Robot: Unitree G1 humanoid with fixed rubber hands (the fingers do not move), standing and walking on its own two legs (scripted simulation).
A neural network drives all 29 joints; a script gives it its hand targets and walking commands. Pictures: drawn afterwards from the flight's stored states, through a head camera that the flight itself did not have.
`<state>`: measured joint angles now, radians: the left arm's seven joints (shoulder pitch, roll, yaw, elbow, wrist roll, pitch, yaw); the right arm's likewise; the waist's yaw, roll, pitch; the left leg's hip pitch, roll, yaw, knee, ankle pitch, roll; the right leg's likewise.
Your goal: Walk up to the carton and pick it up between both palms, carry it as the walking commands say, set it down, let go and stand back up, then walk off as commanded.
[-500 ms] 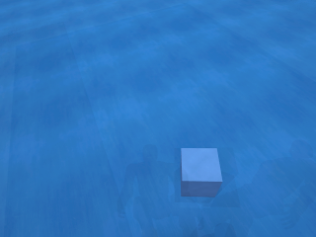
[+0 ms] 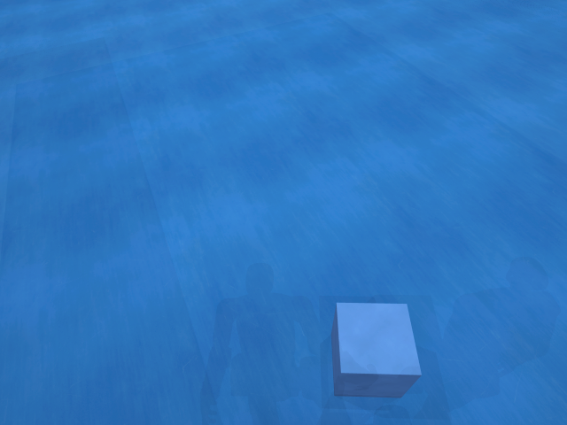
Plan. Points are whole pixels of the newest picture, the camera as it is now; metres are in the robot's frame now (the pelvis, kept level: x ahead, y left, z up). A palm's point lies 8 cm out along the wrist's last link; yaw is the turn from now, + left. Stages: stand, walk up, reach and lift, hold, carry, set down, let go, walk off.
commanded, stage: walk up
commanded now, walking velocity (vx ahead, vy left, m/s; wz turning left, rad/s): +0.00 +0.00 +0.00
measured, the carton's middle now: (369, 351) +0.44 -0.20 -0.63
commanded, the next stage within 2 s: none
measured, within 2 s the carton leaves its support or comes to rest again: neither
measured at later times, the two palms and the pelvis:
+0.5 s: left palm out of the picture +0.02 +0.23 -0.14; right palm out of the picture +0.08 -0.25 -0.12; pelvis +0.00 -0.01 +0.01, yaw -1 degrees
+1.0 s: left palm out of the picture +0.02 +0.21 -0.13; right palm out of the picture +0.05 -0.30 -0.10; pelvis +0.00 -0.04 +0.02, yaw -4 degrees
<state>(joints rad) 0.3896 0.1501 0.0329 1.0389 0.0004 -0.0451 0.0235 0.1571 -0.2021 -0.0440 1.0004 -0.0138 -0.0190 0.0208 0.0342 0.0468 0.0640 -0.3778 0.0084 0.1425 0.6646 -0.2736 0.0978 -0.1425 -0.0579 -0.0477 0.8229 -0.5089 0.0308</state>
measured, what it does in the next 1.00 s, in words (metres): steps on the spot: right foot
